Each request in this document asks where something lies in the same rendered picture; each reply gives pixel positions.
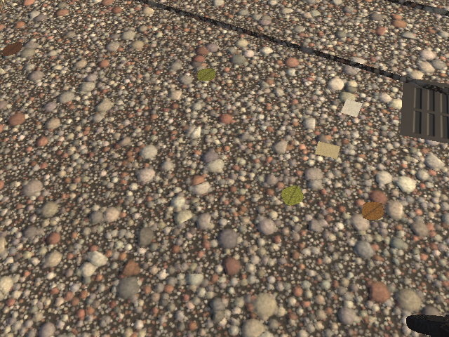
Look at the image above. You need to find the right robot hand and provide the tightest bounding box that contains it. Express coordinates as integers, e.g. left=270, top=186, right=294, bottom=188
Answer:
left=406, top=315, right=449, bottom=337

